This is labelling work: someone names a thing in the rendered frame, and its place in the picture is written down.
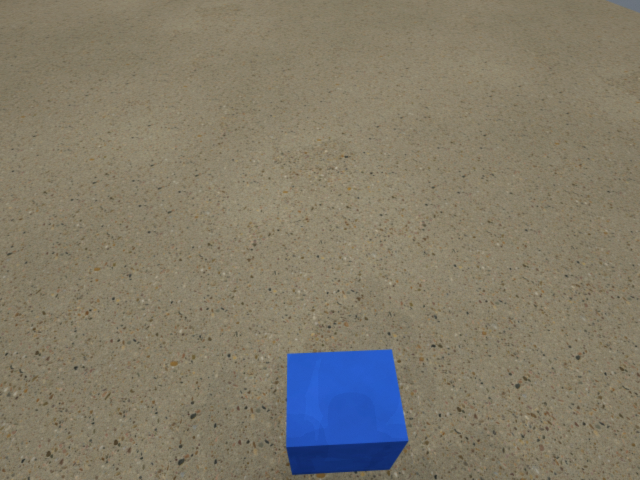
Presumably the carton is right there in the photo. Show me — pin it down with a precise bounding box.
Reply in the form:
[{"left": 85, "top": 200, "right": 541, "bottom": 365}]
[{"left": 286, "top": 349, "right": 408, "bottom": 475}]

